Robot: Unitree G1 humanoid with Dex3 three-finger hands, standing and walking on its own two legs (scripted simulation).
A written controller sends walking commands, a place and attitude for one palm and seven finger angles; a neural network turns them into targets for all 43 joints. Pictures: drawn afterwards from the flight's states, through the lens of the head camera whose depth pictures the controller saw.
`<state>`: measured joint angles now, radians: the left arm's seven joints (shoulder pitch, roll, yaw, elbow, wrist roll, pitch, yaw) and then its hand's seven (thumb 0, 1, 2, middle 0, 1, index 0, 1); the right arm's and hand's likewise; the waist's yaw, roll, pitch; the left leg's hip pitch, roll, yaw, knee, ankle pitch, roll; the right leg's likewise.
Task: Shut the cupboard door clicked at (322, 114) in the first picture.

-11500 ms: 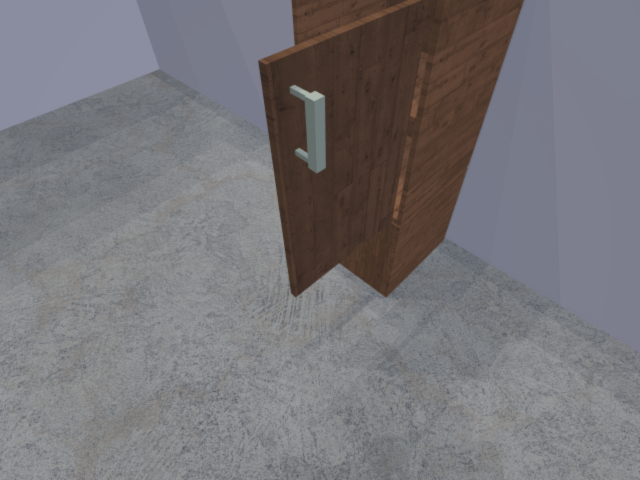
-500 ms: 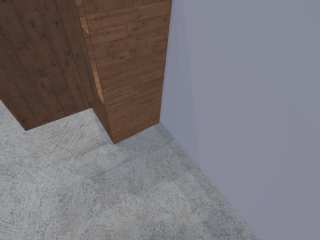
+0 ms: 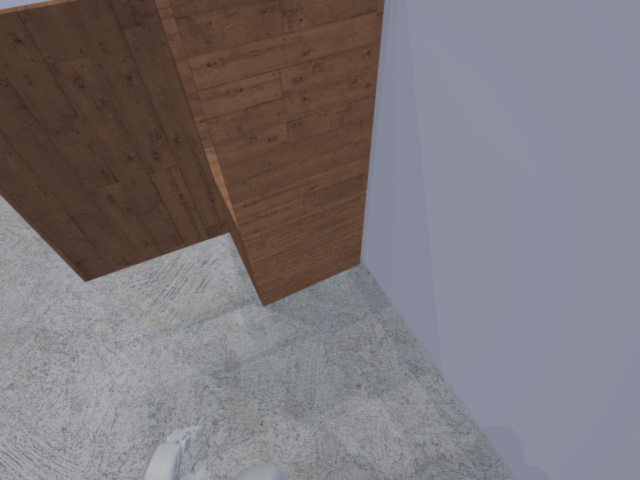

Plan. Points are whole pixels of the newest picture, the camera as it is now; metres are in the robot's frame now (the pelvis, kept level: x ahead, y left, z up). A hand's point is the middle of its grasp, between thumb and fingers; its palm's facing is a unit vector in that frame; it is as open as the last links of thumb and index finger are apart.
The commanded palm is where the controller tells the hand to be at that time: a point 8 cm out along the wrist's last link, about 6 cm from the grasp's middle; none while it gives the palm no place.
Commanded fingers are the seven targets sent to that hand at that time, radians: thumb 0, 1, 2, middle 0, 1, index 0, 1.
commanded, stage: turn to face it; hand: left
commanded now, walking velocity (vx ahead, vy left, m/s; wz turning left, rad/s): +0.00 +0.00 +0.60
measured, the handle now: out of the picture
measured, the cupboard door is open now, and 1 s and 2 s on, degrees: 88 88 88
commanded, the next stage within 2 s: take the last steps up to it in 0.72 s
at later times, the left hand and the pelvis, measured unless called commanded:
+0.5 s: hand out of the picture +0.00 +0.28 -0.17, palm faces +0.30 -0.92 -0.23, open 7.4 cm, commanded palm none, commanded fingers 0.00 0.90 0.90 -0.20 -0.30 -0.20 -0.30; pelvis +0.02 +0.06 +0.01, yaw +14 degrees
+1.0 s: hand out of the picture +0.04 +0.20 -0.14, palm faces +0.40 -0.89 -0.23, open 7.2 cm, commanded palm none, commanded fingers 0.00 0.90 0.90 -0.20 -0.30 -0.20 -0.30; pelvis +0.04 +0.01 +0.01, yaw +22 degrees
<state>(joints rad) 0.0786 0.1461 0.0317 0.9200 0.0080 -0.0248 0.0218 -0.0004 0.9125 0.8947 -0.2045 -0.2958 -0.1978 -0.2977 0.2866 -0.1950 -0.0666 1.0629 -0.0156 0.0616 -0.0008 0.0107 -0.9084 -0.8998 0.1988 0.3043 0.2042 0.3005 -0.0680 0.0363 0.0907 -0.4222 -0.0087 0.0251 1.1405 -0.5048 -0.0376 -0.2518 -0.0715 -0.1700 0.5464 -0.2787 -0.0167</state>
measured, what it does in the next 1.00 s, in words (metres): steps on the spot, turning left: left foot, then right foot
